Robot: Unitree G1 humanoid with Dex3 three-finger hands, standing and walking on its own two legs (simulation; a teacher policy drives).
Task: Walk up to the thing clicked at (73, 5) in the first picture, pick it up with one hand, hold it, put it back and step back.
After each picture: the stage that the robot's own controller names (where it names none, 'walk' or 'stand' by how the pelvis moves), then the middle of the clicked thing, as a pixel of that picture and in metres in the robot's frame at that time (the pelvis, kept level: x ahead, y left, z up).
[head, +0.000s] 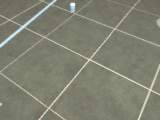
stand; (72, 7) +2.18 +0.17 -0.72
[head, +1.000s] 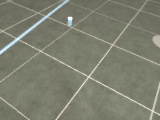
walk; (69, 21) +2.04 +0.14 -0.71
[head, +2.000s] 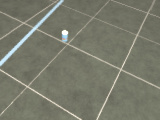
walk; (64, 36) +1.42 +0.14 -0.72
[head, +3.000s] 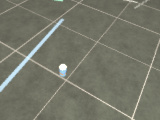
walk; (62, 70) +0.93 +0.15 -0.72
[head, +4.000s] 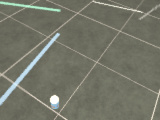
walk; (54, 102) +0.59 +0.18 -0.71
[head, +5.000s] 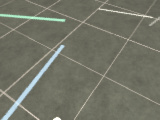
stand; out of the picture +0.43 +0.21 -0.70
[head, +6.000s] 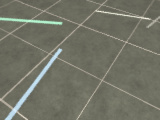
stand; out of the picture +0.38 +0.21 -0.72
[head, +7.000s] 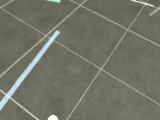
walk; out of the picture +0.32 +0.15 -0.71
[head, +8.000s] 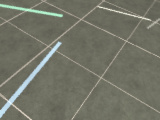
walk; out of the picture +0.37 +0.16 -0.70
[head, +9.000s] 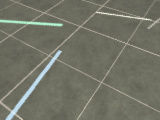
stand; out of the picture +0.37 +0.24 -0.72
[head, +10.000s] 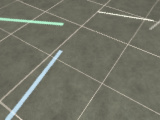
stand; out of the picture +0.35 +0.23 -0.73
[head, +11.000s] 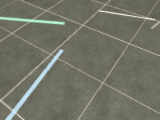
stand; out of the picture +0.35 +0.23 -0.73
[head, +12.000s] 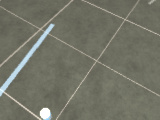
go down; (46, 114) +0.36 +0.23 -0.66
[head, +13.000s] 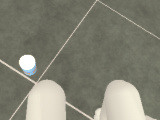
go down; (28, 65) +0.43 +0.24 -0.30
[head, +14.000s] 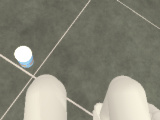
close in; (25, 57) +0.44 +0.24 -0.28
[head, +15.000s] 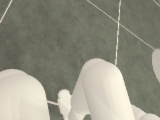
close in; out of the picture +0.42 +0.28 -0.22
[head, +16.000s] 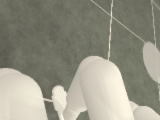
rest palm; out of the picture +0.41 +0.29 -0.22
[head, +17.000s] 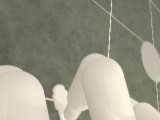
rest palm; out of the picture +0.41 +0.28 -0.21
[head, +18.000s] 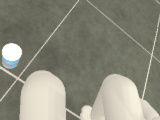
go down; (11, 56) +0.42 +0.25 -0.25
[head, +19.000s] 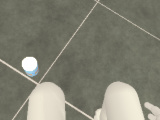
go down; (30, 67) +0.44 +0.24 -0.33
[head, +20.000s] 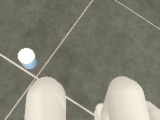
go down; (28, 59) +0.44 +0.24 -0.30
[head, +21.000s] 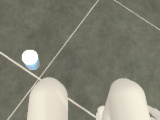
go down; (31, 60) +0.44 +0.23 -0.30
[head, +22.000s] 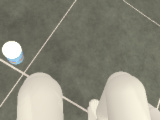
close in; (14, 53) +0.43 +0.25 -0.26
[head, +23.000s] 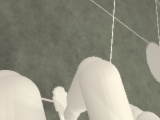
close; out of the picture +0.42 +0.29 -0.23
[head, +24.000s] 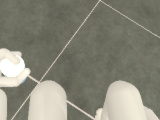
hold; (15, 71) +0.35 +0.25 -0.10
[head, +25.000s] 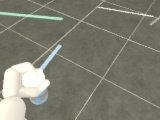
hold; (36, 87) +0.32 +0.18 +0.03
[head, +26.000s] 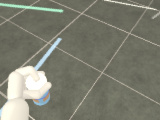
hold; (39, 89) +0.33 +0.18 -0.02
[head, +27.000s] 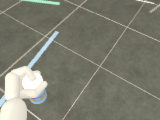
crouch; (35, 89) +0.34 +0.19 -0.05
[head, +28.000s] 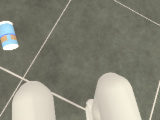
lower; (7, 36) +0.57 +0.26 -0.31
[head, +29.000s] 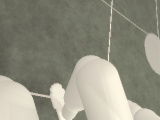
lower; out of the picture +0.54 +0.33 -0.26
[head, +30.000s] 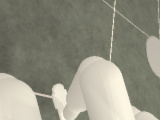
lower; out of the picture +0.54 +0.33 -0.25
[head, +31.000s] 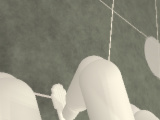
lower; out of the picture +0.54 +0.33 -0.26
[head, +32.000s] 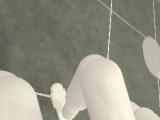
lower; out of the picture +0.54 +0.33 -0.25
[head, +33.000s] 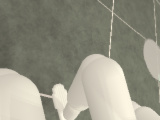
loosen; out of the picture +0.54 +0.32 -0.25
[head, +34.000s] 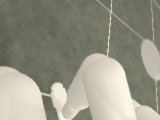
rise; out of the picture +0.55 +0.32 -0.25
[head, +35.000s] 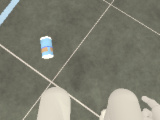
walk; (46, 47) +0.57 +0.23 -0.44
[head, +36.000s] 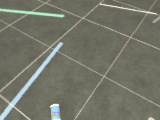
stand; (55, 113) +0.50 +0.21 -0.69
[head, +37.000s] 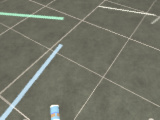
stand; (54, 113) +0.51 +0.23 -0.69
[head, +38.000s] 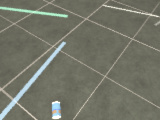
stand; (56, 110) +0.51 +0.22 -0.71
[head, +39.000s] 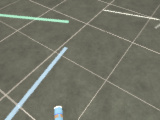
stand; (58, 114) +0.51 +0.23 -0.75
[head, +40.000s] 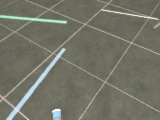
stand; (57, 117) +0.48 +0.23 -0.75
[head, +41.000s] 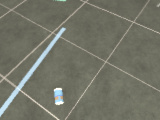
walk; (58, 96) +0.53 +0.21 -0.74
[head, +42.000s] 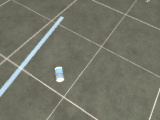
walk; (59, 74) +0.75 +0.17 -0.73
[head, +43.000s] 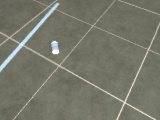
walk; (55, 47) +1.07 +0.32 -0.72
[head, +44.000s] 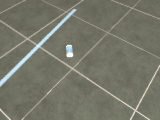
stand; (69, 51) +1.12 +0.19 -0.72
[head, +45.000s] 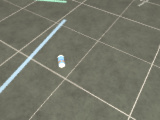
stand; (61, 61) +1.09 +0.24 -0.75
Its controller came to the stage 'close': yes
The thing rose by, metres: 0.70
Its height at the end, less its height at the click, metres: -0.02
